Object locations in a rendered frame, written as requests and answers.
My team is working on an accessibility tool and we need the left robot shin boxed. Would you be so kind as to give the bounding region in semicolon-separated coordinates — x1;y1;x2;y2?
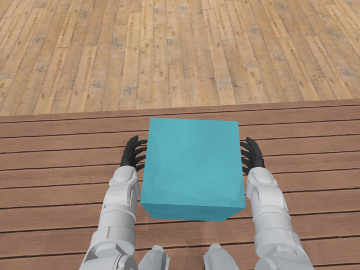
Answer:
152;245;164;252

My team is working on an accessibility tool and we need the left robot forearm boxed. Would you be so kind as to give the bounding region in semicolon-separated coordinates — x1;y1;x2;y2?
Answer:
80;165;140;268

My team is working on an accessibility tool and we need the right robot forearm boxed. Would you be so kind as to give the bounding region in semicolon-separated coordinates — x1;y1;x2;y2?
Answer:
246;167;315;270

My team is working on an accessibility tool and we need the carton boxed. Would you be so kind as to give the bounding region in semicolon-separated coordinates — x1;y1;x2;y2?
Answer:
140;118;246;222

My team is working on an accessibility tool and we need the right robot shin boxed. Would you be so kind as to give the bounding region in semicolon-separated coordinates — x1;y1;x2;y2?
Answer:
209;244;221;250

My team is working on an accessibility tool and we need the robot right hand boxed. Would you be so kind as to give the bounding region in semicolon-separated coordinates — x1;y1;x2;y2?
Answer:
240;137;265;176

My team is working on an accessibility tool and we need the robot left hand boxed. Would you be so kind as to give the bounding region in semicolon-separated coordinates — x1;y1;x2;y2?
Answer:
120;136;148;172

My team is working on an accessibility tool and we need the robot right upper arm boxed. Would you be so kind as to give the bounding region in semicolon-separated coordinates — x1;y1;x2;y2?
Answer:
254;255;314;270

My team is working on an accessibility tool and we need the robot shin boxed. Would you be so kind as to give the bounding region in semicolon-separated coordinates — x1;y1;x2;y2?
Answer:
209;244;221;250
152;245;164;252

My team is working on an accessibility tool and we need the robot left upper arm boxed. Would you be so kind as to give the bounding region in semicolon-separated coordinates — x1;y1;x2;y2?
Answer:
80;253;138;270

